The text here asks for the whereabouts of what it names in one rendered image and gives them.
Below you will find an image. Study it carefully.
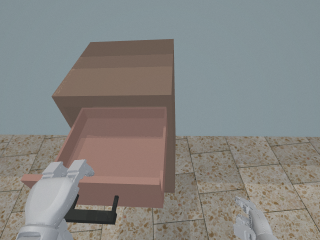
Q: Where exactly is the robot right hand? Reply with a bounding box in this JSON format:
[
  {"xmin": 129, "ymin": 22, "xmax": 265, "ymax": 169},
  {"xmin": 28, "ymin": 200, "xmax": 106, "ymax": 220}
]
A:
[{"xmin": 233, "ymin": 196, "xmax": 273, "ymax": 240}]

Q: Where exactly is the robot left forearm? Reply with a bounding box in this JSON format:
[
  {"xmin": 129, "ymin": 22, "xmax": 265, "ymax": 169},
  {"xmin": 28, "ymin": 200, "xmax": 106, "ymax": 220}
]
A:
[{"xmin": 15, "ymin": 224, "xmax": 59, "ymax": 240}]

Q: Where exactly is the robot left hand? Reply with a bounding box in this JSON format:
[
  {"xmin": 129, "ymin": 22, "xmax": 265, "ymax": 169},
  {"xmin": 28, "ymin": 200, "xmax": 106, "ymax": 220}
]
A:
[{"xmin": 25, "ymin": 159, "xmax": 95, "ymax": 240}]

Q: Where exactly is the drawer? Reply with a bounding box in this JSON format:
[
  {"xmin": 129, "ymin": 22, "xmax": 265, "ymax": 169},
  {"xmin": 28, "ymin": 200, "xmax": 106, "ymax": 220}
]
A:
[{"xmin": 20, "ymin": 107, "xmax": 168, "ymax": 208}]

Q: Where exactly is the handle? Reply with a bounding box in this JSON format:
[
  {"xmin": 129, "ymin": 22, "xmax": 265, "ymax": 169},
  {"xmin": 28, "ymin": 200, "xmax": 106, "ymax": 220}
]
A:
[{"xmin": 64, "ymin": 194, "xmax": 119, "ymax": 225}]

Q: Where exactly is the cabinet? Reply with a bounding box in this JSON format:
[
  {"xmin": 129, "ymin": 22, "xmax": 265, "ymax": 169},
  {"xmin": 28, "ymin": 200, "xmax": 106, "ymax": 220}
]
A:
[{"xmin": 51, "ymin": 39, "xmax": 176, "ymax": 193}]

